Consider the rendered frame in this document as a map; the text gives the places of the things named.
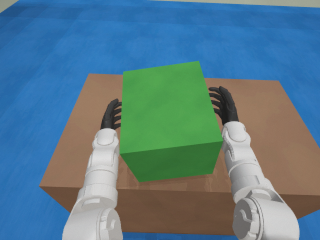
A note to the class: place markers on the pedestal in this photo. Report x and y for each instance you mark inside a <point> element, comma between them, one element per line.
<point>287,153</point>

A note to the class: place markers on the right robot forearm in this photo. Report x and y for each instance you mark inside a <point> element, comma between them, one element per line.
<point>243,169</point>

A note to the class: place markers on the left robot hand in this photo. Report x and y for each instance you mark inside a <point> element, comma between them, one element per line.
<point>108,120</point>

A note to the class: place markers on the left robot upper arm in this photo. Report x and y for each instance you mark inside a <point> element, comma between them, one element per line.
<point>101,223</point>

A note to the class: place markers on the right robot hand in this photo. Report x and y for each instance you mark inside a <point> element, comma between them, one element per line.
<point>227,110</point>

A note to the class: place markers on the left robot forearm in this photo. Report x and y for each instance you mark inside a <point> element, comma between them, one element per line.
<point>99,188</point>

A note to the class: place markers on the right robot upper arm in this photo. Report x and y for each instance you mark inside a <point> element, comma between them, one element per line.
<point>261,219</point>

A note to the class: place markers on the carton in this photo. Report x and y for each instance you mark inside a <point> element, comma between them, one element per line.
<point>168,125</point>

